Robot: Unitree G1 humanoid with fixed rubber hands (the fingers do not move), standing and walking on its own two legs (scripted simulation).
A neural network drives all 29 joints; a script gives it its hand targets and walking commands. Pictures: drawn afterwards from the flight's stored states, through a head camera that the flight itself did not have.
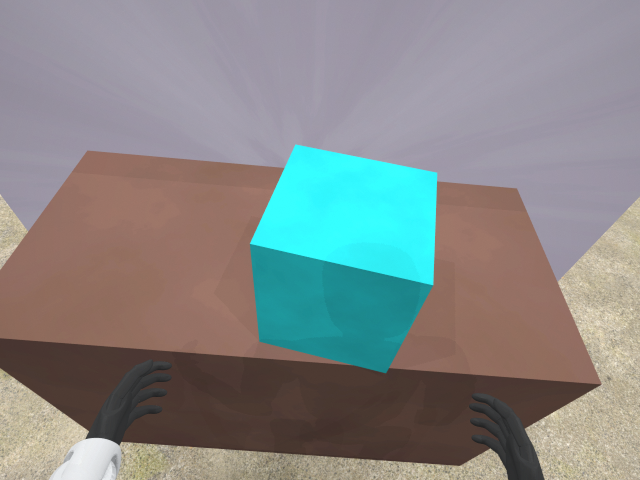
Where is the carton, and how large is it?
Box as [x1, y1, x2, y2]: [250, 144, 436, 372]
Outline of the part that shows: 295,144 250,242 259,341 386,372 432,286 436,173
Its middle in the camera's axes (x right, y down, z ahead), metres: +0.04 +0.03 +0.59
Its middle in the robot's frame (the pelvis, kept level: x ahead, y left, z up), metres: +0.43 +0.00 +0.00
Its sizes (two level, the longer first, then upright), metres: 0.210 0.200 0.250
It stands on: a pedestal, 0.66 m high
